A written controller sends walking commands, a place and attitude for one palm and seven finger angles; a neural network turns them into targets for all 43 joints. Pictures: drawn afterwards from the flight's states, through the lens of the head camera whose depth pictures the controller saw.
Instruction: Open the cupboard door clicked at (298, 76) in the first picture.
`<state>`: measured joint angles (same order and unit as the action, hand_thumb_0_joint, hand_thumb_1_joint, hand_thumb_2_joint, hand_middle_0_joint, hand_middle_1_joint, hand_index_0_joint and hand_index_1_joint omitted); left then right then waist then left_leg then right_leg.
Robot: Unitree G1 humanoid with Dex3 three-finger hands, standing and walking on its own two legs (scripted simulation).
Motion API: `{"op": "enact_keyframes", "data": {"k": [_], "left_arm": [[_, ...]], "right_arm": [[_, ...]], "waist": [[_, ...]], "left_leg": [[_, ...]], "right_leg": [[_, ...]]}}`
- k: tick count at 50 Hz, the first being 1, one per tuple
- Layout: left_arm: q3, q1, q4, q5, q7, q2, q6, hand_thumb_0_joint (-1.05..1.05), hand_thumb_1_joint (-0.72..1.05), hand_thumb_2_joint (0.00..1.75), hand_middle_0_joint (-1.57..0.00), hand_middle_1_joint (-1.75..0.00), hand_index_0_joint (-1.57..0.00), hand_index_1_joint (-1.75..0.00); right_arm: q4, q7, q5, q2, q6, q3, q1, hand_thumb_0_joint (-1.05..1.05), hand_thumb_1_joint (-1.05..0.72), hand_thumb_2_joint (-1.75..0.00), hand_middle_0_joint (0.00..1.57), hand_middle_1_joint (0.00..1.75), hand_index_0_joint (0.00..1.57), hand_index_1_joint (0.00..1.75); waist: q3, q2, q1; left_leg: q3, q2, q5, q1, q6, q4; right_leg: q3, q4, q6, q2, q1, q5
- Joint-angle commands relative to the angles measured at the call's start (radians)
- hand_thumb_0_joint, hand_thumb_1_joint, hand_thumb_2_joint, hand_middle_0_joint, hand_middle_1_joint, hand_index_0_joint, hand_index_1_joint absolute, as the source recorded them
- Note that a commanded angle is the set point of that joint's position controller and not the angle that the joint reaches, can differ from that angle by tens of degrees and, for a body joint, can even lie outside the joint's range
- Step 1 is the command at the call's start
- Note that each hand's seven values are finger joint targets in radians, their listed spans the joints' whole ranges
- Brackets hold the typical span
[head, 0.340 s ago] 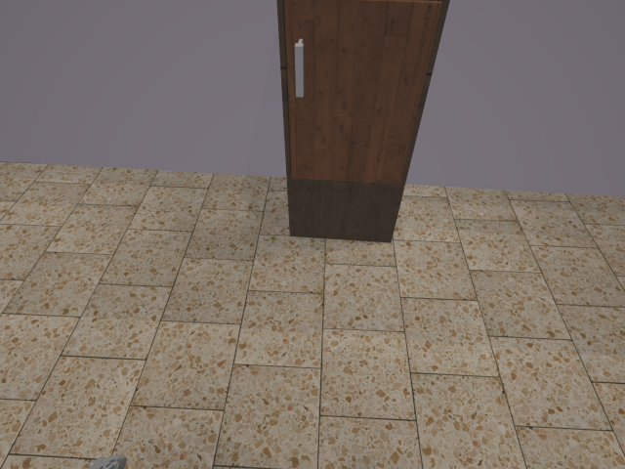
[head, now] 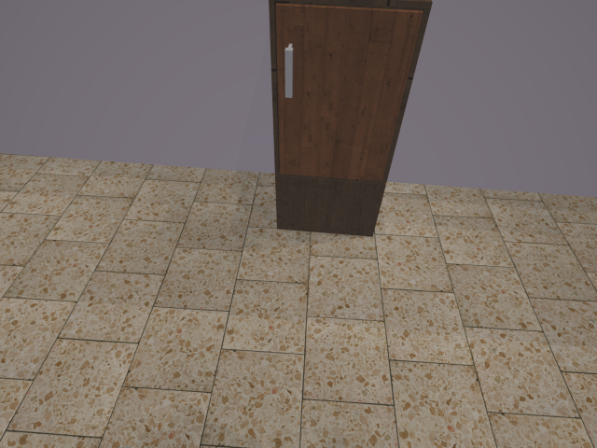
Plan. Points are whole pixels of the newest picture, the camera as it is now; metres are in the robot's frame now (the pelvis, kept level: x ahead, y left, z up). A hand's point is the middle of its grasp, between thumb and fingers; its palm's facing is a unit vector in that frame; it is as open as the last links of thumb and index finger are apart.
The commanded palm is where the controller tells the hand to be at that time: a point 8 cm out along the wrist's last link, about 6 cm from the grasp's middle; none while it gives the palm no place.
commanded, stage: stand and wait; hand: left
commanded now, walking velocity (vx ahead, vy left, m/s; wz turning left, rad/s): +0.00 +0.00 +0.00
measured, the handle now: (289, 70) +1.13 +0.10 +0.00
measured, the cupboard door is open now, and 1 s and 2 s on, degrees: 0 0 0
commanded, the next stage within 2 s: look at it before walking up in 0.48 s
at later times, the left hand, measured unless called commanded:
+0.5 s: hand out of the picture +0.05 +0.25 -0.15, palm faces -0.02 -0.94 -0.33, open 7.4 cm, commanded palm none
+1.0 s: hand out of the picture +0.06 +0.24 -0.15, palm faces -0.03 -0.94 -0.33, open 7.4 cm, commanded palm none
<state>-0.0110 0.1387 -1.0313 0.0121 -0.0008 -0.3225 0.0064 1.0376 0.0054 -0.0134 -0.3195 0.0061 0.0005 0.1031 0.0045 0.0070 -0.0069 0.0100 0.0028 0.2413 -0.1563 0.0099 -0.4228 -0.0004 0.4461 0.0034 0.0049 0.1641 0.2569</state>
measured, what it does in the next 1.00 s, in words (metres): stands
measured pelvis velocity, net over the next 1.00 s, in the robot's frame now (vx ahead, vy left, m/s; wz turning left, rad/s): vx -0.01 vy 0.00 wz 0.00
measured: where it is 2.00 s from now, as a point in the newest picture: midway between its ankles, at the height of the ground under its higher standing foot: outside the picture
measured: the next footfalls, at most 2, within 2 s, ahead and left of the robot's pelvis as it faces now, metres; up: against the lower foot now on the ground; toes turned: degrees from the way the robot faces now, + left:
right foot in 1.88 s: +0.30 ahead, -0.17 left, +0.00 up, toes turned -21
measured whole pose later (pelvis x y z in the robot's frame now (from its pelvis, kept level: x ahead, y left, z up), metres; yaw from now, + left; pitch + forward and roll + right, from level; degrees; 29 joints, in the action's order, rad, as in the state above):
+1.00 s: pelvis -0.01 +0.00 +0.00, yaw +0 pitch -2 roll +0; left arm -0.01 0.15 -1.09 0.01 0.00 -0.34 0.00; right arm 1.11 0.00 -0.01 -0.33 0.01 0.00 0.13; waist 0.02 0.00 0.00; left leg 0.01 0.01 0.19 -0.14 0.01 -0.36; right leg 0.00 0.38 0.01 0.00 0.15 0.20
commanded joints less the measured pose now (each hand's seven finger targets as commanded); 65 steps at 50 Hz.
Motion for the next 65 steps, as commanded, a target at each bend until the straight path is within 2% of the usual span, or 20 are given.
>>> {"op": "enact_keyframes", "data": {"k": [1, 3, 11, 26, 28, 46, 50, 54, 60, 61, 62, 63, 65], "left_arm": [[0.049, -0.049, 0.057, -0.002, 0.014, -0.218, -0.031, 0.00, 0.90, 0.90, -0.20, -0.30, -0.20, -0.30], [0.048, -0.043, 0.052, -0.002, 0.014, -0.219, -0.031, 0.00, 0.90, 0.90, -0.20, -0.30, -0.20, -0.30], [0.044, -0.036, 0.022, -0.003, 0.012, -0.222, -0.031, 0.00, 0.90, 0.90, -0.20, -0.30, -0.20, -0.30], [0.041, -0.028, 0.006, -0.002, 0.012, -0.221, -0.030, 0.00, 0.90, 0.90, -0.20, -0.30, -0.20, -0.30], [0.041, -0.026, 0.008, -0.001, 0.012, -0.222, -0.031, 0.00, 0.90, 0.90, -0.20, -0.30, -0.20, -0.30], [0.042, -0.027, 0.008, -0.001, 0.012, -0.221, -0.034, 0.00, 0.90, 0.90, -0.20, -0.30, -0.20, -0.30], [0.041, -0.024, 0.006, 0.000, 0.012, -0.221, -0.033, 0.00, 0.90, 0.90, -0.20, -0.30, -0.20, -0.30], [0.042, -0.022, 0.005, -0.001, 0.012, -0.222, -0.034, 0.00, 0.90, 0.90, -0.20, -0.30, -0.20, -0.30], [0.041, -0.020, 0.003, -0.001, 0.013, -0.223, -0.035, 0.00, 0.90, 0.90, -0.20, -0.30, -0.20, -0.30], [0.026, 0.014, -0.016, -0.003, 0.016, -0.147, -0.026, 0.00, 0.90, 0.90, -0.20, -0.30, -0.20, -0.30], [0.015, 0.050, -0.029, -0.001, 0.016, -0.097, -0.013, 0.00, 0.90, 0.90, -0.20, -0.30, -0.20, -0.30], [0.017, 0.073, -0.032, 0.004, 0.014, -0.094, -0.006, 0.00, 0.90, 0.90, -0.20, -0.30, -0.20, -0.30], [0.028, 0.093, -0.024, 0.009, 0.001, -0.102, 0.003, 0.00, 0.90, 0.90, -0.20, -0.30, -0.20, -0.30]], "right_arm": [[-0.053, 0.012, -0.001, -0.209, 0.029, -0.043, -0.046, 0.00, -0.90, -0.90, 0.20, 0.30, 0.20, 0.30], [-0.045, 0.012, 0.001, -0.211, 0.029, -0.041, -0.045, 0.00, -0.90, -0.90, 0.20, 0.30, 0.20, 0.30], [-0.013, 0.010, 0.003, -0.216, 0.027, -0.037, -0.029, 0.00, -0.90, -0.90, 0.20, 0.30, 0.20, 0.30], [0.011, 0.007, 0.004, -0.219, 0.028, -0.033, -0.018, 0.00, -0.90, -0.90, 0.20, 0.30, 0.20, 0.30], [0.011, 0.007, 0.005, -0.220, 0.029, -0.033, -0.015, 0.00, -0.90, -0.90, 0.20, 0.30, 0.20, 0.30], [0.010, 0.007, 0.005, -0.220, 0.030, -0.033, -0.021, 0.00, -0.90, -0.90, 0.20, 0.30, 0.20, 0.30], [0.010, 0.007, 0.006, -0.219, 0.028, -0.032, -0.024, 0.00, -0.90, -0.90, 0.20, 0.30, 0.20, 0.30], [0.011, 0.007, 0.006, -0.221, 0.030, -0.032, -0.022, 0.00, -0.90, -0.90, 0.20, 0.30, 0.20, 0.30], [0.014, 0.008, 0.006, -0.222, 0.030, -0.031, -0.022, 0.00, -0.90, -0.90, 0.20, 0.30, 0.20, 0.30], [0.031, 0.006, 0.002, -0.146, 0.022, -0.013, 0.004, 0.00, -0.90, -0.90, 0.20, 0.30, 0.20, 0.30], [0.044, 0.004, -0.002, -0.094, 0.012, -0.002, 0.041, 0.00, -0.90, -0.90, 0.20, 0.30, 0.20, 0.30], [0.049, 0.002, -0.005, -0.088, 0.006, -0.004, 0.072, 0.00, -0.90, -0.90, 0.20, 0.30, 0.20, 0.30], [0.042, 0.000, -0.010, -0.098, 0.001, -0.015, 0.083, 0.00, -0.90, -0.90, 0.20, 0.30, 0.20, 0.30]], "waist": [[-0.050, 0.002, 0.007], [-0.052, -0.014, 0.003], [-0.027, -0.004, 0.005], [-0.016, -0.010, 0.002], [-0.024, 0.004, 0.002], [-0.036, -0.005, 0.005], [-0.014, -0.008, 0.002], [-0.040, -0.009, 0.004], [-0.043, -0.007, 0.004], [-0.054, -0.007, 0.004], [-0.038, -0.001, 0.004], [-0.025, 0.007, 0.003], [0.064, 0.007, 0.001]], "left_leg": [[0.075, 0.103, -0.202, 0.019, -0.040, 0.061], [0.078, 0.104, -0.195, 0.021, -0.040, 0.065], [0.083, 0.106, -0.138, 0.011, -0.037, 0.090], [0.091, 0.109, -0.124, 0.005, -0.036, 0.109], [0.092, 0.110, -0.135, 0.011, -0.037, 0.106], [0.087, 0.114, -0.171, 0.033, -0.034, 0.112], [0.090, 0.113, -0.153, 0.023, -0.035, 0.117], [0.085, 0.116, -0.186, 0.041, -0.034, 0.112], [0.083, 0.118, -0.208, 0.049, -0.033, 0.113], [0.066, 0.116, -0.152, 0.055, -0.021, 0.109], [0.050, 0.109, -0.061, 0.049, -0.013, 0.097], [0.043, 0.104, 0.049, 0.034, -0.015, 0.085], [0.044, 0.100, 0.259, -0.046, -0.025, 0.089]], "right_leg": [[0.099, -0.083, 0.035, 0.115, -0.009, -0.201], [0.100, -0.088, 0.035, 0.114, -0.013, -0.188], [0.112, -0.118, 0.033, 0.113, 0.001, -0.117], [0.112, -0.132, 0.030, 0.113, 0.006, -0.092], [0.111, -0.131, 0.031, 0.113, 0.004, -0.102], [0.107, -0.133, 0.029, 0.116, -0.009, -0.154], [0.111, -0.142, 0.028, 0.114, -0.001, -0.135], [0.107, -0.135, 0.029, 0.117, -0.016, -0.173], [0.105, -0.134, 0.029, 0.117, -0.027, -0.204], [0.103, -0.138, 0.018, 0.114, -0.024, -0.140], [0.107, -0.133, 0.014, 0.104, -0.003, -0.028], [0.120, -0.128, 0.020, 0.095, 0.020, 0.091], [0.153, -0.130, 0.037, 0.077, 0.093, 0.274]]}}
